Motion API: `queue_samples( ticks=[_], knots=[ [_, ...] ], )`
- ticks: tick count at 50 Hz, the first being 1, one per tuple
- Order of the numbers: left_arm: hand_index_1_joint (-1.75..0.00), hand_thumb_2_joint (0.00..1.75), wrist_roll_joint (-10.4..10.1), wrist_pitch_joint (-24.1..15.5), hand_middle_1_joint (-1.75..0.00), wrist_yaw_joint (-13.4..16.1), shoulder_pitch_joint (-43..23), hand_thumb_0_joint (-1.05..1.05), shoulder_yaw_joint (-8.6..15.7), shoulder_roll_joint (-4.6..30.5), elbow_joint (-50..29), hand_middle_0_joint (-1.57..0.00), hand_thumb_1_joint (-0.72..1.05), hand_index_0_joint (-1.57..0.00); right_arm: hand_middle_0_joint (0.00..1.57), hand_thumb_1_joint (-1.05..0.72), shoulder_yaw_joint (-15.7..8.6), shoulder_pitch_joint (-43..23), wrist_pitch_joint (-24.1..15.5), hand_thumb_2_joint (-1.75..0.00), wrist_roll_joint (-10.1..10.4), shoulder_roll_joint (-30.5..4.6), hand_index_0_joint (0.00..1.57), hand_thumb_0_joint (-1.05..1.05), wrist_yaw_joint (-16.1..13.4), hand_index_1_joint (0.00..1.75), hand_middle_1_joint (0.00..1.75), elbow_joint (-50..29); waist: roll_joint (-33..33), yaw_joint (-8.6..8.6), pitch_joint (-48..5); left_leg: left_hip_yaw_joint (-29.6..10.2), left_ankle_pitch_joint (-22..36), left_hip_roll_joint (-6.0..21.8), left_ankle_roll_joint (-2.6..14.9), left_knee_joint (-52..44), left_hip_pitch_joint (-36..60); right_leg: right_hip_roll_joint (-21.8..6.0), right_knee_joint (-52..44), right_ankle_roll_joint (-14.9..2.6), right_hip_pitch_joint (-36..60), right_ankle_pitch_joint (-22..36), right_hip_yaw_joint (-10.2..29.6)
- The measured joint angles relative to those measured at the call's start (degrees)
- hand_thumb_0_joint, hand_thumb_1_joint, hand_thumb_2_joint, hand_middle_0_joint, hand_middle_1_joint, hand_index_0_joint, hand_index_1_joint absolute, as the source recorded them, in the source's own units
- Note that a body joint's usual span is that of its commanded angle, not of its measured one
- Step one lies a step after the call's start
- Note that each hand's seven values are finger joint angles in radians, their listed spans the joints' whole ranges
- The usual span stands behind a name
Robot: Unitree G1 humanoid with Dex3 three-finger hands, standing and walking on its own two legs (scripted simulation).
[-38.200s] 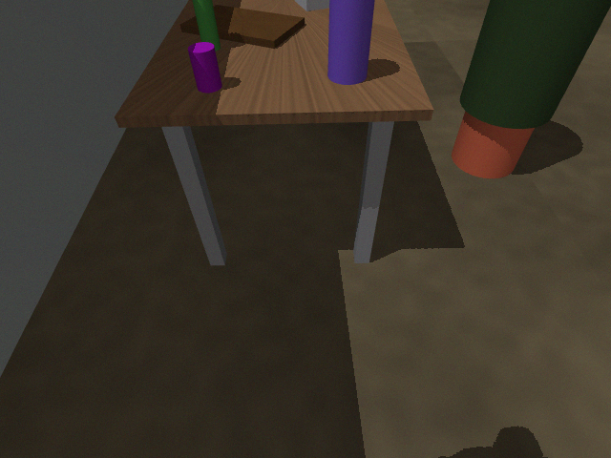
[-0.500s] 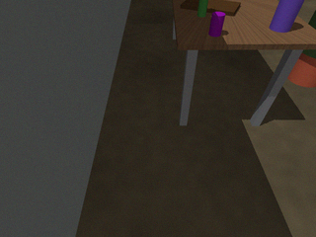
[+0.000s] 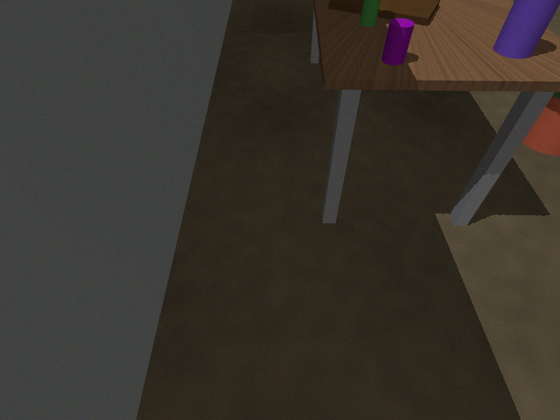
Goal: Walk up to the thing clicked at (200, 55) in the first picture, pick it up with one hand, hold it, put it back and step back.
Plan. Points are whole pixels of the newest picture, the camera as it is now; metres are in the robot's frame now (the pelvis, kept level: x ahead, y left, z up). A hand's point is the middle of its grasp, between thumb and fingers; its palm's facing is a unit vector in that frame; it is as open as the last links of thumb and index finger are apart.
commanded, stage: step back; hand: right
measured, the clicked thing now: (397, 42) +1.10 -0.30 +0.05
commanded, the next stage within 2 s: stand in 0.20 s
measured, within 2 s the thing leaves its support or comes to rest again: neither
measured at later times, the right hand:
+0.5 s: hand out of the picture +0.11 -0.25 -0.14, palm faces +0.01 +0.94 -0.34, open 7.4 cm
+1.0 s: hand out of the picture +0.05 -0.26 -0.15, palm faces -0.02 +0.95 -0.32, open 7.4 cm
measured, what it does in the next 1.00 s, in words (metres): stands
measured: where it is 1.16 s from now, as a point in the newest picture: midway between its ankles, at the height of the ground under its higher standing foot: outside the picture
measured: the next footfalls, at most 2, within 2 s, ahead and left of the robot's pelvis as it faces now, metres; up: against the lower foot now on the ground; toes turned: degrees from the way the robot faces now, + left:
none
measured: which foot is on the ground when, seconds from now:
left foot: down 0.00-1.00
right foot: down 0.00-1.00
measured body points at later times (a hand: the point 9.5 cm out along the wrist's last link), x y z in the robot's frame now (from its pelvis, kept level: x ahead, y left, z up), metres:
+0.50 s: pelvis +0.00 +0.00 +0.01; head +0.02 +0.01 +0.46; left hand +0.10 +0.30 -0.12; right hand +0.11 -0.30 -0.11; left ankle -0.01 +0.12 -0.73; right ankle -0.01 -0.13 -0.73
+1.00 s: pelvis -0.02 -0.01 +0.02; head -0.01 -0.01 +0.47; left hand +0.04 +0.30 -0.12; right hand +0.05 -0.31 -0.12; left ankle -0.01 +0.12 -0.73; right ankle -0.01 -0.13 -0.73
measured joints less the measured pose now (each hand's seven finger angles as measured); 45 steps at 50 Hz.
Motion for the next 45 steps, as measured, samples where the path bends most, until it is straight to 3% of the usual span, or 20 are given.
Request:
queue_samples(
  ticks=[11,19,45],
  knots=[
    [-0.30,0.90,-0.2,0.1,-0.30,1.0,-5.0,0.01,-0.5,-0.5,-0.1,-0.20,0.90,-0.20,0.21,-0.90,-0.3,-5.3,0.1,-0.90,0.9,-0.2,0.21,0.01,-0.6,0.30,0.30,0.7,0.6,-0.10,0.9,1.1,-0.5,-0.7,0.65,-1.0,1.7,-0.7,0.1,0.58,0.9,-0.8,1.1],
    [-0.30,0.90,-0.5,0.9,-0.30,0.7,-7.0,0.01,-1.4,-1.6,2.1,-0.20,0.90,-0.20,0.21,-0.90,0.8,-6.0,-0.2,-0.90,1.3,-0.2,0.21,0.01,-0.4,0.30,0.30,2.4,0.1,-0.80,1.2,1.0,3.6,-1.0,0.54,-8.2,5.4,-1.0,-7.0,0.82,4.7,3.1,0.8],
    [-0.30,0.90,-0.1,0.9,-0.30,-0.2,-3.1,0.01,-1.7,-1.9,6.6,-0.20,0.90,-0.20,0.21,-0.90,1.2,-2.1,0.1,-0.90,0.9,-0.6,0.21,0.01,0.2,0.30,0.30,6.4,1.1,-1.02,0.1,-0.2,9.2,-0.1,-0.64,-14.3,6.2,-0.1,-12.8,-0.28,5.6,8.3,-0.3]
  ],
)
